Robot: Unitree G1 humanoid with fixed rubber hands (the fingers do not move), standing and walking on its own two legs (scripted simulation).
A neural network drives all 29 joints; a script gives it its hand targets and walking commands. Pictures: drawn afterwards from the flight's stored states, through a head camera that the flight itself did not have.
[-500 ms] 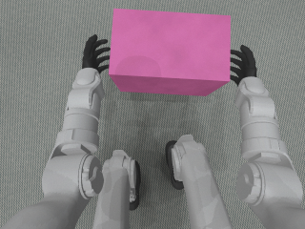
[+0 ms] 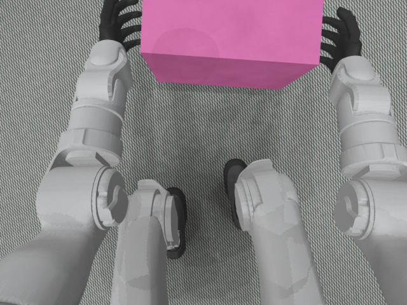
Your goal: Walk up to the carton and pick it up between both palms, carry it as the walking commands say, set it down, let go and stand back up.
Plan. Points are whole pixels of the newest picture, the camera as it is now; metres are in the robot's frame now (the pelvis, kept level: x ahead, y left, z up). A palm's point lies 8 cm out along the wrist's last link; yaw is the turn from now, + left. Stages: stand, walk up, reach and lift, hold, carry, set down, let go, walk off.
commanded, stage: set down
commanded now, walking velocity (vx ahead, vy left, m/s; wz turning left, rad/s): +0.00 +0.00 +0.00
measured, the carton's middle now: (226, 32) +0.57 -0.13 -0.23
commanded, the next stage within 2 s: none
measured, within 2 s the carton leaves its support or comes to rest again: rests again in 1.88 s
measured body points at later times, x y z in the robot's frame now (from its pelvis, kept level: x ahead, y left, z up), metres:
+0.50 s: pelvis -0.01 +0.00 -0.05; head +0.33 -0.06 +0.23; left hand +0.55 +0.05 -0.21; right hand +0.46 -0.32 -0.21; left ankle +0.11 +0.10 -0.39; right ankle +0.15 -0.11 -0.39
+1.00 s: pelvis -0.01 +0.00 -0.05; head +0.34 -0.06 +0.23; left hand +0.54 +0.04 -0.22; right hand +0.45 -0.33 -0.22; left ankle +0.11 +0.10 -0.39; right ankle +0.15 -0.11 -0.39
